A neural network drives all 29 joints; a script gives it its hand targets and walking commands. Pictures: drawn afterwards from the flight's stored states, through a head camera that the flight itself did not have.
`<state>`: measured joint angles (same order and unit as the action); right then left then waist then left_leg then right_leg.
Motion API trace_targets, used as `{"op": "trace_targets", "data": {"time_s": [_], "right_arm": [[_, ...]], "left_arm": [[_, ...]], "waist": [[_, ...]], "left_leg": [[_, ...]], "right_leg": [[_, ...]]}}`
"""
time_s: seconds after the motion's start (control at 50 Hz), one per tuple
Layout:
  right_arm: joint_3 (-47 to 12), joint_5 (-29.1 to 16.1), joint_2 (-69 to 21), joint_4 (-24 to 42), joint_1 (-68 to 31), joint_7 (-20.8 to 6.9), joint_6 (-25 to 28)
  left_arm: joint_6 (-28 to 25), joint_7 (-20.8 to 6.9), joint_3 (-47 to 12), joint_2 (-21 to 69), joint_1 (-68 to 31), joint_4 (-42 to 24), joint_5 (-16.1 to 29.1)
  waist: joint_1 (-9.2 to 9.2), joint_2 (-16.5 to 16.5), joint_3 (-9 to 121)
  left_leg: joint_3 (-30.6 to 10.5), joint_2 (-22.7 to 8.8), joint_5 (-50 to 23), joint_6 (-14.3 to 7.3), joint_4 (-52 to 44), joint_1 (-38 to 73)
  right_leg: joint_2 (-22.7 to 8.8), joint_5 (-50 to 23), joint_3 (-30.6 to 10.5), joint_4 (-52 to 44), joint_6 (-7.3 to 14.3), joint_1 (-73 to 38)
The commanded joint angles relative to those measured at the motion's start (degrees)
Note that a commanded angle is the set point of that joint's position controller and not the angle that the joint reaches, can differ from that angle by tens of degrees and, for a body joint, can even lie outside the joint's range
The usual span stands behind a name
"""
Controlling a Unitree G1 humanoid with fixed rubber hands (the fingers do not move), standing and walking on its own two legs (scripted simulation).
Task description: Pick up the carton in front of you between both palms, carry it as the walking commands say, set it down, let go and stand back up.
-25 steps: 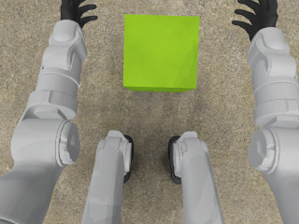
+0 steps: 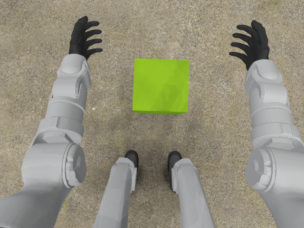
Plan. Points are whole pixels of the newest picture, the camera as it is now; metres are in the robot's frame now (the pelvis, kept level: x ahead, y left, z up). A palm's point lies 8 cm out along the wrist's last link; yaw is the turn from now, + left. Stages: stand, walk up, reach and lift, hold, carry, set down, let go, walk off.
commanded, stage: let go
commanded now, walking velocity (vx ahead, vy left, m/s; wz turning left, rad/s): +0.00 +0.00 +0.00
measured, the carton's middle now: (159, 90) +0.50 -0.02 -0.51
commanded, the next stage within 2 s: stand in 1.24 s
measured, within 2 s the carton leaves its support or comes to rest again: neither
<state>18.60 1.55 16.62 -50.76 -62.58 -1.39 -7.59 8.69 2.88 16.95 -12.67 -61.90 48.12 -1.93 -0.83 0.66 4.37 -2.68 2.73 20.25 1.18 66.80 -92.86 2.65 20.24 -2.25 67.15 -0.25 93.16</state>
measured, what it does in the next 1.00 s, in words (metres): rises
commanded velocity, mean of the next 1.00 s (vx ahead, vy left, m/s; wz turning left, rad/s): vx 0.00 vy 0.00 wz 0.00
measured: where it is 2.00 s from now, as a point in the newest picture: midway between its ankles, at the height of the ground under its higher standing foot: (152, 178)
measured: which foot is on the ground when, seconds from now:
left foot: down 0.00-1.00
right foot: down 0.00-1.00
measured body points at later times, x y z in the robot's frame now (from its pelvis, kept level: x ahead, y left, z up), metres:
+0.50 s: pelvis +0.06 +0.00 +0.10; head +0.24 +0.00 +0.52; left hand +0.37 +0.22 +0.00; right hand +0.36 -0.24 +0.00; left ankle +0.07 +0.12 -0.60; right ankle +0.07 -0.11 -0.60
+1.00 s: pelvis +0.08 +0.01 +0.14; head +0.10 +0.01 +0.59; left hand +0.26 +0.24 +0.07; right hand +0.25 -0.23 +0.07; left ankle +0.07 +0.12 -0.60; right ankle +0.07 -0.11 -0.60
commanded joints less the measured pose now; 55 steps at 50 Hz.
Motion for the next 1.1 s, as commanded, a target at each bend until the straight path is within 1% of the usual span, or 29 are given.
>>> {"op": "trace_targets", "data": {"time_s": [0.0,0.08,0.18,0.22,0.3,0.4,0.5,0.66,0.72,0.78,0.86,0.92,0.98,1.08], "right_arm": [[0.6,2.4,6.2,7.2,-4.9,-0.5,1.0],[-0.9,4.0,5.2,12.5,6.0,-1.0,0.9],[-3.4,2.5,3.5,18.8,16.8,-1.6,2.7],[-4.2,1.6,2.5,19.7,21.2,-1.9,3.6],[-5.6,0.7,1.2,19.3,31.3,-2.3,5.5],[-7.6,-0.1,0.3,19.2,43.6,-2.0,7.7],[-9.7,-1.0,-0.2,22.0,54.2,-1.6,9.4],[-12.6,-1.6,0.1,28.1,68.8,-1.8,9.9],[-13.7,-1.8,0.2,29.4,71.1,-2.0,9.0],[-14.5,-2.0,0.4,30.2,72.3,-2.3,7.3],[-14.5,-1.4,0.9,31.1,72.6,-2.9,4.3],[-14.3,-0.9,1.0,31.2,72.1,-3.2,2.2],[-14.1,-0.5,0.9,31.4,72.2,-3.2,0.6],[-13.9,-0.1,0.8,31.9,72.7,-3.0,-0.4]], "left_arm": [[-0.9,-0.3,0.4,-4.9,-4.4,-7.3,-2.4],[-1.0,-0.7,-1.1,-3.8,6.5,-12.7,-4.2],[-2.8,-1.7,-3.7,-2.9,17.0,-18.8,-2.7],[-3.9,-2.3,-4.4,-2.5,21.4,-19.5,-2.0],[-5.8,-3.1,-5.5,-1.5,31.8,-18.6,-1.4],[-8.1,-3.6,-7.0,-1.6,43.7,-18.2,-0.8],[-10.0,-4.1,-8.8,-2.2,53.9,-20.6,0.4],[-10.7,-5.1,-11.4,-3.0,68.2,-25.6,1.8],[-9.9,-5.5,-12.3,-3.4,70.9,-27.0,2.1],[-8.2,-6.1,-13.0,-3.7,72.2,-27.9,2.1],[-5.3,-6.8,-13.2,-4.2,72.4,-29.0,2.0],[-3.3,-7.1,-13.2,-4.4,71.7,-29.2,1.8],[-1.8,-7.2,-13.1,-4.4,71.7,-29.4,1.5],[-0.7,-7.0,-12.8,-4.4,72.2,-29.6,0.9]], "waist": [[-0.74,-0.7,58.3],[-0.72,-0.9,58.3],[-0.58,-1.3,51.7],[-0.38,-1.3,48.3],[-0.09,-1.2,42.4],[0.18,-1.1,35.8],[0.18,-0.8,28.1],[0.33,-0.5,13.6],[0.64,-0.2,7.1],[0.81,0.0,0.7],[0.71,0.1,-5.3],[0.66,0.0,-8.3],[0.63,-0.2,-9.4],[0.71,-0.4,-8.8]], "left_leg": [[4.1,1.6,-19.5,1.5,-7.4,34.8],[4.0,1.5,-22.5,1.1,-11.7,41.2],[3.1,1.0,-24.3,0.6,-16.7,45.6],[2.6,0.7,-24.7,0.5,-18.4,47.2],[1.9,0.2,-26.1,0.6,-21.6,51.1],[1.2,-0.3,-27.6,0.5,-25.7,57.1],[0.7,-0.5,-27.0,0.4,-30.7,64.4],[1.0,-0.8,-23.3,0.3,-40.1,79.3],[1.2,-0.7,-21.2,0.3,-43.2,82.3],[1.3,-0.8,-16.7,0.2,-45.4,83.7],[1.4,-1.2,-11.7,-0.2,-46.9,84.6],[1.5,-1.3,-9.5,-0.3,-47.0,84.6],[1.7,-1.3,-9.8,-0.2,-46.7,85.3],[1.9,-0.9,-13.6,-0.2,-45.7,87.2]], "right_leg": [[1.0,-23.6,3.4,-7.7,-1.7,-39.2],[0.8,-26.7,3.2,-11.8,-1.4,-46.6],[0.2,-29.3,1.8,-16.8,-1.0,-53.5],[-0.1,-29.9,1.2,-18.5,-0.9,-55.4],[-0.6,-31.1,0.5,-21.6,-1.0,-58.5],[-0.8,-32.4,-0.2,-25.7,-1.1,-63.5],[-0.9,-30.8,-0.4,-30.7,-1.1,-69.2],[-0.5,-23.4,1.0,-40.5,-1.0,-79.5],[-0.4,-20.4,1.3,-43.7,-1.0,-82.1],[-0.4,-16.1,1.6,-45.6,-0.9,-83.5],[-0.4,-11.2,2.0,-46.7,-0.5,-85.1],[-0.3,-9.1,2.1,-46.5,-0.4,-86.0],[-0.3,-9.4,2.2,-46.1,-0.4,-86.9],[-0.1,-13.1,2.1,-45.5,-0.6,-88.2]]}}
